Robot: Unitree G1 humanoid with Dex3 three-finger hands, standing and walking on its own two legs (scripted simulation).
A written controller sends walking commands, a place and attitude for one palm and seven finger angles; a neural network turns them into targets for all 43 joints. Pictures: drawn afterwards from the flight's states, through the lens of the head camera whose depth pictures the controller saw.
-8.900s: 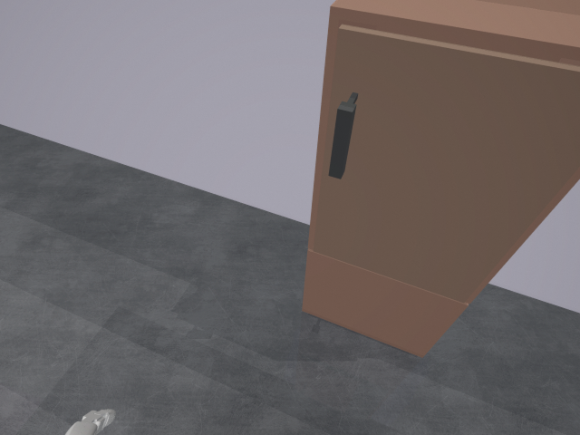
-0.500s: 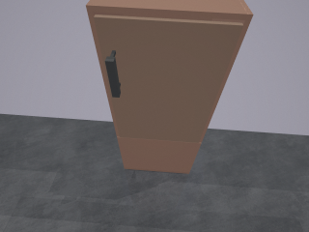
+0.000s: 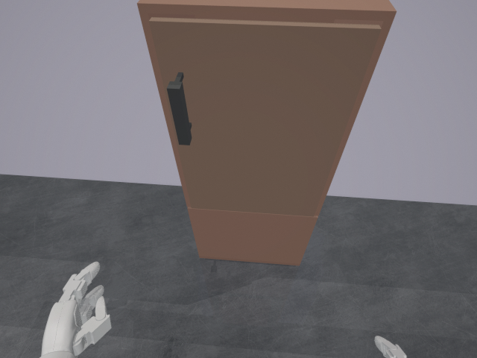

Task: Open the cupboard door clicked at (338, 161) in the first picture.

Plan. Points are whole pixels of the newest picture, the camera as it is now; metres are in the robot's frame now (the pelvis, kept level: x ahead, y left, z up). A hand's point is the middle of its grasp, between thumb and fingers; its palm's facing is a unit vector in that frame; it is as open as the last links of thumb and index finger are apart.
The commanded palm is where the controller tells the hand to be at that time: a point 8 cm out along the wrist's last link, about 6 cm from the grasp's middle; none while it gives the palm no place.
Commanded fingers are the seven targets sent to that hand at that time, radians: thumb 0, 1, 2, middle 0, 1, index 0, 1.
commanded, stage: raise the hand with hooked fingers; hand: left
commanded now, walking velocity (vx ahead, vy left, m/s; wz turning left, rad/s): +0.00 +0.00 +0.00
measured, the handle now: (182, 109) +0.58 +0.15 +0.09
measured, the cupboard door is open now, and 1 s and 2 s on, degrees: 0 0 0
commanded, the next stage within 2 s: move the hooked fingers beside the handle in 1.94 s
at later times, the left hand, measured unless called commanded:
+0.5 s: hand (92, 319) +0.18 +0.23 +0.01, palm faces -0.04 -1.00 -0.05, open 10.0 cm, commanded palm +0.15 +0.29 +0.01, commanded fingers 0.00 0.11 0.56 -0.26 -0.81 -0.26 -0.81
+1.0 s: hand (58, 278) +0.22 +0.28 +0.06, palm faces +0.00 -1.00 -0.04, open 13.0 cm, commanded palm +0.19 +0.33 +0.07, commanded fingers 0.00 -0.48 0.31 -0.30 -1.18 -0.30 -1.18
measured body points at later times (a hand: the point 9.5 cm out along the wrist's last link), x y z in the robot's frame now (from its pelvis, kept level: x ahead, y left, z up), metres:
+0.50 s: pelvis -0.06 +0.00 -0.06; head -0.03 +0.02 +0.39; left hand +0.17 +0.29 +0.01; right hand +0.10 -0.23 -0.13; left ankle +0.00 +0.13 -0.73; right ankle -0.04 -0.11 -0.73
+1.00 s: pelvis -0.04 +0.03 -0.03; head -0.02 +0.04 +0.42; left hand +0.21 +0.33 +0.06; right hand +0.14 -0.20 -0.09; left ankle +0.00 +0.13 -0.73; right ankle -0.04 -0.11 -0.73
